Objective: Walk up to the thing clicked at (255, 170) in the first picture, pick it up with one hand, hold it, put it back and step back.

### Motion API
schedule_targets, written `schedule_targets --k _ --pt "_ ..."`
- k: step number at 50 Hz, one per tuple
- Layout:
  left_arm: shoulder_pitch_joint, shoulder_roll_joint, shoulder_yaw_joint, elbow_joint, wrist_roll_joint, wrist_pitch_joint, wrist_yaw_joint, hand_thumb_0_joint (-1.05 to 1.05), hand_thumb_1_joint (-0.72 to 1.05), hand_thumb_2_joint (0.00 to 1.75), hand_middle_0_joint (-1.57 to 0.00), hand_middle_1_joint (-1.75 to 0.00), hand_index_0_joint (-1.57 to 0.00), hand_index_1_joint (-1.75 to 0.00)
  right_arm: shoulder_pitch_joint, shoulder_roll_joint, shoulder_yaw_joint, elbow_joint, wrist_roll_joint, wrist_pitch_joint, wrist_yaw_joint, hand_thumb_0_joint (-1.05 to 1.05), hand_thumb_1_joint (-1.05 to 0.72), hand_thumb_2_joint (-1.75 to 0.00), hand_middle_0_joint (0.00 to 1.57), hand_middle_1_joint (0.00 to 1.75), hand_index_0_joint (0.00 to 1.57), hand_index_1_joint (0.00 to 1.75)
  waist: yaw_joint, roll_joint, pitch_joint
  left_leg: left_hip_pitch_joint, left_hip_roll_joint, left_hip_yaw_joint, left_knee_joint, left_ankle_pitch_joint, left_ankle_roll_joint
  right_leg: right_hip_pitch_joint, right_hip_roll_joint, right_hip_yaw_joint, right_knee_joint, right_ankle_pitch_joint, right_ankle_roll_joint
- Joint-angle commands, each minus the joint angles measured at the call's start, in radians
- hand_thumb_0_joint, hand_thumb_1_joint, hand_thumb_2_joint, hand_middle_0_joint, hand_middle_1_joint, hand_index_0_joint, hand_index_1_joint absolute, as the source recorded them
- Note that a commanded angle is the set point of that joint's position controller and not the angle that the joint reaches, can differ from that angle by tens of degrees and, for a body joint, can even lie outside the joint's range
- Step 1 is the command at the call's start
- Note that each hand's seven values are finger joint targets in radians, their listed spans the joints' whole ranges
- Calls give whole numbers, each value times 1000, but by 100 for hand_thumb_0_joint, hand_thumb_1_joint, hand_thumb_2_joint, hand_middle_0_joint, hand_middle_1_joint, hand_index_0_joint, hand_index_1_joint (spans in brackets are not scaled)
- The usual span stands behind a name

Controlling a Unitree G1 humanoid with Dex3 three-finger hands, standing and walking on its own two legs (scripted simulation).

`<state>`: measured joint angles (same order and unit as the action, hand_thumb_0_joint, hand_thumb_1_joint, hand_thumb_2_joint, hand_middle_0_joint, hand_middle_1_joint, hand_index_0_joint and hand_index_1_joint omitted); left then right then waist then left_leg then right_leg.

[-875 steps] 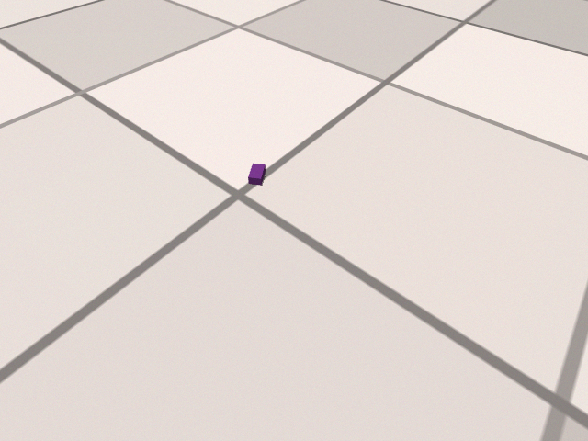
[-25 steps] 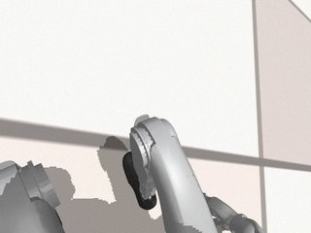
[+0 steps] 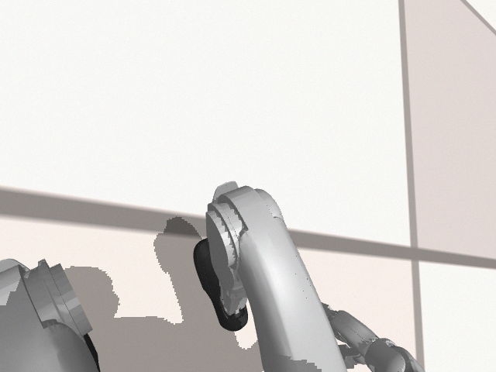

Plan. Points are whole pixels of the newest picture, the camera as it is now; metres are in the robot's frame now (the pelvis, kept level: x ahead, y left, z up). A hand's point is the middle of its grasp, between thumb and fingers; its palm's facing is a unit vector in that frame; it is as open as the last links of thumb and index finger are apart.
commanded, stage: close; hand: left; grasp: from above
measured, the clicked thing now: out of the picture +0.46 +0.34 -0.27
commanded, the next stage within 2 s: settle in 0.86 s
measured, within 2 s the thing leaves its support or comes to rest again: leaves its support in 1.24 s
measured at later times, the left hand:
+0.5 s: hand out of the picture +0.44 +0.35 -0.23, palm faces -0.44 -0.15 -0.89, open 10.0 cm
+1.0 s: hand out of the picture +0.44 +0.35 -0.23, palm faces -0.43 -0.14 -0.89, open 9.3 cm
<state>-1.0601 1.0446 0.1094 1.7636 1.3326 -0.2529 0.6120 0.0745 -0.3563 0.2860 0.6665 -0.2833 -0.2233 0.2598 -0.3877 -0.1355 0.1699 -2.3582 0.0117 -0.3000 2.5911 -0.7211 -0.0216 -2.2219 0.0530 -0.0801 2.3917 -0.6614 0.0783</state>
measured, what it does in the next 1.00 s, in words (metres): stands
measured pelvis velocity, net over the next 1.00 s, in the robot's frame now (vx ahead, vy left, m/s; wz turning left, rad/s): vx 0.00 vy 0.00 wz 0.00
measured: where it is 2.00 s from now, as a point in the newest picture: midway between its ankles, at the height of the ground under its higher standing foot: (163, 339)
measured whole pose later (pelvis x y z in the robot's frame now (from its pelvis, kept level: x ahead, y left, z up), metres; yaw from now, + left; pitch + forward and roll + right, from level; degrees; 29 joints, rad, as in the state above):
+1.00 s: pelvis +0.00 +0.00 +0.00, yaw +0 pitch +27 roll -15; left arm -1.04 1.06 0.12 1.71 1.32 -0.28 0.58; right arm 0.09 -0.35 0.29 0.66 -0.29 -0.19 0.25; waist -0.38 -0.13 0.16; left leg -2.36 0.01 -0.30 2.59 -0.73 -0.03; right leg -2.22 0.04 -0.08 2.39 -0.67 0.08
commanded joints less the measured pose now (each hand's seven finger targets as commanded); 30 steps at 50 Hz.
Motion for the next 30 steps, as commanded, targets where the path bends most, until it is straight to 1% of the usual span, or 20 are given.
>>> schedule_targets --k 1,2,3,5,6,7,12,13,14,15,17,20,22,23,24,25,26,27,29,30 --pt "-238 257 27 -124 -33 2 38 0 -18 75 -36 -71 -34 -72 150 -335 -96 -2 4 -2 -20 0 -89 -90 20 30 20 30 -34 536 -648 520 27 132 -287 206 14 322 24 -180 -177 246 -81" --pt "-239 253 23 -150 -28 2 32 0 -16 72 -36 -72 -36 -72 157 -335 -96 -2 4 -3 -18 0 -89 -90 20 30 20 30 -33 548 -643 516 25 139 -283 210 15 315 26 -182 -173 248 -79" --pt "-281 259 25 -218 -36 -8 29 0 -16 72 -37 -70 -36 -71 153 -332 -100 -2 4 -2 -17 0 -89 -90 20 30 20 30 -24 584 -687 537 26 139 -285 236 10 324 26 -183 -173 267 -81" --pt "-217 227 0 -124 -34 -2 20 0 -15 71 -38 -69 -37 -70 153 -328 -95 12 3 -1 -20 0 -89 -90 20 30 20 30 -36 566 -634 516 27 142 -278 240 10 316 27 -184 -169 273 -82" --pt "-194 238 16 -115 -34 -3 19 0 -14 70 -38 -70 -37 -70 164 -331 -97 12 0 2 -20 0 -89 -90 20 30 20 30 -36 548 -631 511 26 142 -282 241 11 332 28 -187 -176 274 -80" --pt "-193 235 21 -112 -30 -2 11 0 -11 70 -40 -68 -39 -69 165 -322 -90 15 3 3 -16 0 -89 -90 20 30 20 30 -33 534 -606 494 25 135 -273 235 11 298 23 -194 -160 263 -80" --pt "-196 224 19 -141 -31 -14 -7 0 -3 65 -46 -65 -46 -65 173 -329 -96 8 -1 12 -11 0 -89 -90 20 30 20 30 -34 563 -615 544 27 123 -284 281 3 297 21 -200 -153 288 -85" --pt "-194 237 29 -158 -36 -18 -5 0 -1 67 -47 -65 -47 -66 174 -314 -85 11 -2 15 -10 0 -89 -90 20 30 20 30 -27 564 -633 539 26 130 -285 277 7 323 25 -195 -161 287 -83" --pt "-195 224 20 -158 -35 -22 -8 0 2 68 -49 -66 -49 -66 171 -317 -89 10 -1 17 -10 0 -89 -90 20 30 20 30 -32 554 -633 529 24 134 -276 271 11 321 24 -192 -162 290 -82" --pt "-229 245 35 -196 -42 -33 -4 0 5 67 -52 -65 -52 -65 172 -331 -99 11 1 20 -13 0 -89 -90 20 30 20 30 -28 560 -647 532 26 128 -283 271 8 316 23 -196 -165 284 -84" --pt "-218 232 25 -167 -33 -36 -4 0 11 63 -54 -66 -55 -64 169 -334 -102 8 -3 20 -15 0 -89 -90 20 30 20 30 -39 560 -625 521 24 132 -281 238 10 306 21 -194 -166 259 -84" --pt "-205 226 16 -157 -12 -40 -3 0 15 59 -56 -62 -58 -60 176 -328 -102 11 -7 21 -12 0 -89 -90 20 30 20 30 -36 568 -620 538 24 130 -286 234 7 287 24 -198 -156 252 -83" --pt "-225 224 12 -172 -11 -45 -2 0 17 56 -57 -62 -59 -59 168 -333 -108 11 -3 17 -8 0 -89 -90 20 30 20 30 -34 571 -601 534 23 127 -289 227 5 267 18 -198 -151 245 -84" --pt "-212 242 32 -154 -7 -41 3 0 19 55 -59 -62 -61 -59 168 -328 -101 8 -7 20 -9 0 -89 -90 20 30 20 30 -29 550 -611 529 23 126 -294 217 8 276 21 -199 -160 237 -82" --pt "-254 235 17 -204 -11 -48 5 0 21 55 -61 -60 -63 -57 163 -335 -108 8 -3 21 -10 0 -89 -90 20 30 20 30 -32 575 -621 532 23 124 -297 226 5 271 19 -198 -156 244 -84" --pt "-239 239 26 -156 -9 -45 6 0 22 53 -61 -60 -64 -57 158 -333 -108 10 -2 21 -12 0 -89 -90 20 30 20 30 -28 556 -620 528 24 120 -295 220 5 265 17 -198 -157 239 -85" --pt "-198 217 8 -99 -2 -38 3 0 24 52 -62 -60 -65 -57 164 -329 -100 10 -7 19 -10 0 -89 -90 20 30 20 30 -46 536 -578 504 24 128 -286 202 10 267 21 -197 -157 229 -81" --pt "-235 209 3 -151 -14 -45 4 0 25 50 -62 -59 -66 -55 167 -334 -105 3 -7 19 -12 0 -89 -90 20 30 20 30 -45 521 -588 486 21 132 -286 194 15 274 22 -193 -177 227 -78" --pt "-197 232 8 -112 -1 -33 8 0 28 46 -65 -56 -69 -52 176 -328 -97 4 -5 20 -16 0 -89 -90 20 30 20 30 -39 504 -589 484 21 140 -276 196 20 295 24 -183 -183 237 -76" --pt "-277 259 18 -226 -8 -45 12 0 30 48 -67 -56 -70 -52 178 -333 -99 0 -5 21 -17 0 -89 -90 20 30 20 30 -29 542 -649 510 20 137 -285 232 16 307 24 -185 -182 261 -78"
